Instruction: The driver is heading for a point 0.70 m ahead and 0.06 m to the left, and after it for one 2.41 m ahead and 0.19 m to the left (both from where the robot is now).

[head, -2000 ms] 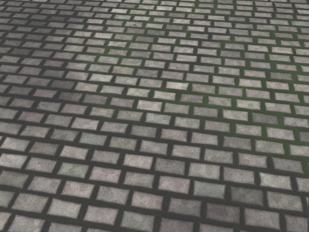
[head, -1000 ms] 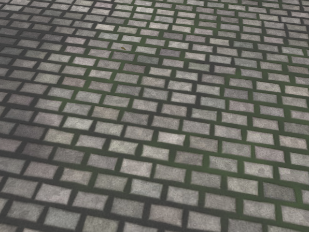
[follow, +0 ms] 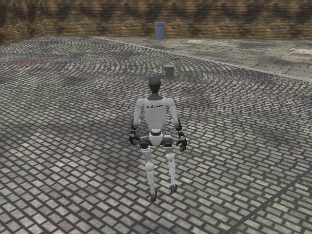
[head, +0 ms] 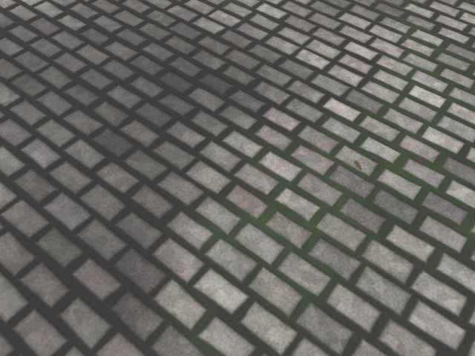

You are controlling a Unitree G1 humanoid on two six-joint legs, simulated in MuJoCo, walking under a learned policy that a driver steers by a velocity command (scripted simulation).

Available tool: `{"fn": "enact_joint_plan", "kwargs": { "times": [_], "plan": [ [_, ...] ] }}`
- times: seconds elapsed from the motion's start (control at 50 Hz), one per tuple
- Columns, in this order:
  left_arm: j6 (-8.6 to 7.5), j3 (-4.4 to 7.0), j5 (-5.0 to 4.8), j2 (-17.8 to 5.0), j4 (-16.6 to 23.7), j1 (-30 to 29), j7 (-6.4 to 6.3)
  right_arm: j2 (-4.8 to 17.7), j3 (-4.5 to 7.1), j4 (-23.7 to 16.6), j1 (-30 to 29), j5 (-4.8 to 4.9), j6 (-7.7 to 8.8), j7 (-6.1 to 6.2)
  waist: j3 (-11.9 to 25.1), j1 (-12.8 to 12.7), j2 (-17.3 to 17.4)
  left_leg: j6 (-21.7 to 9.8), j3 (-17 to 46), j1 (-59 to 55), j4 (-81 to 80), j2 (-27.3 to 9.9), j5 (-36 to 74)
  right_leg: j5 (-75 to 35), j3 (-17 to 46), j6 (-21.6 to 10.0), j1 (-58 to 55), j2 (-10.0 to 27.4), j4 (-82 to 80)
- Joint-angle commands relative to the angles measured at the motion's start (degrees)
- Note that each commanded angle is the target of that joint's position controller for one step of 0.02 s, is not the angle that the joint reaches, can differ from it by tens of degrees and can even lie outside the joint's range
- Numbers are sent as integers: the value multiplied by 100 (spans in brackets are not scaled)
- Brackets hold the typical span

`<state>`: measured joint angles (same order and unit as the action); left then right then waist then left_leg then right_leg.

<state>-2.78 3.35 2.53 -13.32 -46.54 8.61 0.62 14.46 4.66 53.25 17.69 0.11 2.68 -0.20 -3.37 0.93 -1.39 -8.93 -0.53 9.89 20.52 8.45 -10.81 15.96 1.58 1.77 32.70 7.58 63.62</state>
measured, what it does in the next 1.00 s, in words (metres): walks ahead, turning left: right foot, then left foot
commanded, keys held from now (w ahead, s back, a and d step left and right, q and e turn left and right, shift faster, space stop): w+q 0.46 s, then w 0.40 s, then no key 0.14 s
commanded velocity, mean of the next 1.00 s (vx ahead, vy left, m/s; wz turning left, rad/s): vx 0.48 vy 0.00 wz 0.40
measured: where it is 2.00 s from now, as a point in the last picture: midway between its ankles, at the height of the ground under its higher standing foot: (201, 312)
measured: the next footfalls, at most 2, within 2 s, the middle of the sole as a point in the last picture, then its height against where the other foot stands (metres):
right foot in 0.34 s outside the picture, level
left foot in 0.84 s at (171, 329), level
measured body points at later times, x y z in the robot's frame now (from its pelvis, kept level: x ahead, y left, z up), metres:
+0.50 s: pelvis +0.29 -0.04 +0.00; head +0.32 -0.04 +0.44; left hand +0.34 +0.25 -0.11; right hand +0.43 -0.29 -0.13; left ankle +0.17 +0.05 -0.65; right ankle +0.35 -0.12 -0.74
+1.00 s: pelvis +0.50 +0.09 +0.00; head +0.52 +0.12 +0.45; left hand +0.43 +0.34 -0.15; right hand +0.70 -0.10 -0.11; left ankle +0.50 +0.16 -0.74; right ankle +0.48 -0.07 -0.66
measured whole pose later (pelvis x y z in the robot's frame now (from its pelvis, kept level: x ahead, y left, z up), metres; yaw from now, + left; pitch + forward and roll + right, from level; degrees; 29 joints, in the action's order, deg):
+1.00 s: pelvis +0.50 +0.09 +0.00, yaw +23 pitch +1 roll -1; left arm -2.2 2.0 0.7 -14.1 -49.6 18.3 0.4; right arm 12.9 1.3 46.9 11.6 -1.1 3.8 -0.5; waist -2.8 -1.6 -1.5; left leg -4.2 -4.1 15.5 24.0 1.7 -9.7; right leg 23.2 -1.7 -1.5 22.8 2.3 61.4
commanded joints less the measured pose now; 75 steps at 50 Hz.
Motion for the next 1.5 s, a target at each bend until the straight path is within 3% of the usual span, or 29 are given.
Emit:
{"fn": "enact_joint_plan", "kwargs": {
  "times": [0.02, 0.22, 0.28, 0.32, 0.34, 0.36, 0.38, 0.42, 0.46, 0.56, 0.68, 0.76, 0.8, 0.84, 0.86, 0.88, 0.9, 0.94, 0.98, 1.12, 1.2, 1.26, 1.28, 1.3, 1.32, 1.34, 1.38, 1.42, 1.5],
  "plan": [
    [128, 75, 22, -395, 278, 171, 38, 789, 141, -325, 293, 17, 142, 18, 216, -88, 297, -568, 1444, -273, -837, -1437, 2370, -536, -217, 157, 461, -61, -428],
    [19, -67, -72, -492, 1090, -1644, 118, 890, 125, -367, 1196, -80, 89, 97, 6, 509, 591, -439, 2008, -1442, -422, -1545, 2837, -1368, -193, -9, 945, -570, -2543],
    [-63, -41, -116, -683, 1075, -1131, 75, 1056, 162, -505, 820, -95, 103, 149, 89, 140, 690, -159, 2105, -1172, -54, -1578, 3439, -1115, -119, -243, -297, -764, -3245],
    [-147, 89, -138, -982, 677, 282, -56, 1195, 191, -602, 476, -75, 152, 72, 778, -515, 487, 120, 1876, -746, 1407, -1202, 4347, -1013, -228, -455, -2244, -976, -3648],
    [-209, 166, -29, -1248, 582, 1127, -153, 943, 125, -712, 474, -17, 195, 6, 1457, -853, 166, 221, 1702, 2, 2785, -863, 3130, -431, 521, -654, -3628, -168, -3758],
    [-187, 255, 140, -1730, 636, 1454, -212, 262, -23, -914, 887, 145, 195, 3, 2141, -640, -1043, 387, 1050, 1551, 4522, -86, -888, 123, 2721, -1054, -4981, 1474, -4050],
    [-100, 278, 30, -1676, 668, 1101, -157, 656, 13, -950, 1237, 22, 145, 35, 2297, -257, -1531, 362, 893, 2257, 5367, -122, -1946, 470, 4504, -1462, -4725, 1874, -4646],
    [-67, 61, -62, -685, 771, 357, -108, 754, 17, -795, 632, -143, 16, -8, 691, -135, -7, 436, 714, 2409, 5301, -744, -1026, 730, 2711, -1293, -3084, 1301, -4883],
    [-126, 18, -53, -613, 601, 426, -124, 612, 3, -877, 430, -205, -82, -120, 314, -20, -312, 513, 621, 2172, 4847, -1016, -819, -247, 1519, -1062, -2406, 859, -5151],
    [-385, 51, -145, -720, 264, 906, 12, 397, -80, -1073, -35, -238, -188, -267, 297, 2, -389, 559, 640, 2507, 4343, -1025, -345, -1659, 554, -1231, -2431, 742, -5452],
    [-345, 54, -183, -798, -9, 1235, 51, 193, -269, -1442, -1329, -236, -93, -365, 61, -225, -366, 709, 55, 2321, 2241, -1094, 698, -2016, -373, -1111, -2477, 436, -5593],
    [-262, 90, -181, -990, -257, 1664, 34, 282, -305, -1590, -1782, -241, -50, -335, 3, -359, -427, 562, -309, 1939, 1434, -1055, 347, -2492, -337, -1070, -2961, 665, -5350],
    [-184, 104, -177, -1080, -352, 1714, 12, 355, -280, -1551, -1614, -273, -8, -281, 91, -249, -467, 394, -422, 1550, 1104, -884, -74, -3341, -370, -1022, -3255, 739, -4870],
    [-124, 44, -218, -956, -400, 1729, -5, 540, -166, -1059, -257, -375, 103, -185, 865, 332, -146, 147, -429, -324, 518, -663, 98, -4016, -756, -820, -2918, 376, -3147],
    [-137, -48, -220, -719, -145, 1582, -2, 981, -40, -872, 799, -479, 138, -98, 1628, 769, 490, -154, 954, -1753, 393, -1927, -462, -2228, -948, -664, -1848, 126, -1511],
    [-136, -149, -308, -198, 61, 2061, 37, 1554, 87, -845, 877, -392, 91, -21, 1992, 434, 1805, -853, 3520, -2798, -271, -3407, 198, 1504, -954, -416, 79, -900, 260],
    [-54, 15, -186, -814, -43, 1660, -52, 1338, 83, -856, 691, -133, 68, 6, 1588, 492, 861, -865, 3212, -2364, -177, -3219, 1521, 1429, -191, -453, 453, -687, 721],
    [-72, -41, -245, -549, -46, 1402, -48, 635, -129, -819, 49, -105, 154, -12, 741, 56, 480, -564, 1549, -1248, -138, -2634, 3846, 870, -31, -437, 185, -391, 335],
    [73, -46, -148, -464, -196, 1594, -32, 306, -235, -812, -362, -69, 188, 8, 591, -274, 622, -250, 859, -566, -374, -2236, 4147, 638, -74, -302, -390, -306, -152],
    [274, -113, -90, -200, -205, 1055, -29, 435, -269, -439, -217, -73, 216, 58, 500, -329, 753, -188, -19, -18, -500, -1860, 4557, -429, -358, -149, -1022, -491, -1694],
    [260, -149, -133, -236, -232, 726, -142, 458, -271, -164, 87, -102, 141, 74, 516, -120, 740, -189, 104, -243, -260, -1975, 4289, -560, -428, -276, -1352, -577, -2501],
    [178, -171, -121, -192, -376, 878, -202, 427, -286, -54, -66, -50, 58, 122, 407, -258, 540, -37, 289, -168, 119, -1966, 3294, -872, -442, -439, -1985, -625, -3630],
    [113, -158, -97, -318, -448, 1004, -226, 372, -300, -11, -1, -50, 48, 141, 458, -291, 273, 191, 314, 10, 298, -1785, 2406, -1842, -157, -481, -2530, -382, -4160],
    [51, -79, -72, -733, -510, 1189, -254, 270, -321, 1, 304, -111, 50, 161, 645, -108, -180, 387, 199, 274, 566, -1460, 1043, -3442, 412, -561, -3101, 272, -4001],
    [76, -75, -161, -836, -519, 971, -252, -46, -379, 233, 989, -41, -10, 171, 763, 223, -781, 502, -7, 332, 572, -1011, -602, -4278, 881, -1119, -3107, 797, -3894],
    [112, -123, -203, -590, -510, 863, -223, 76, -370, 415, 940, -65, -114, 227, 637, 42, -718, 567, -51, 103, 509, -915, -1050, -3751, 1134, -1315, -2690, 887, -4102],
    [164, -199, -170, -365, -495, 429, -194, 180, -341, 455, 599, -93, -198, 230, 256, 110, -562, 594, 102, -279, 24, -996, -557, -2504, 831, -947, -2096, 404, -4307],
    [165, -192, -219, -360, -627, 552, -232, 251, -321, 521, 381, -85, -208, 204, 135, -14, -335, 569, 250, -357, -161, -1200, 53, -2145, 428, -668, -2113, 14, -4269],
    [159, -175, -248, -339, -874, 720, -259, 99, -374, 760, 333, -61, -171, 257, 290, -105, 48, 618, 259, -417, -272, -1310, 449, -2481, 334, -648, -2571, -52, -4164]
  ]
}}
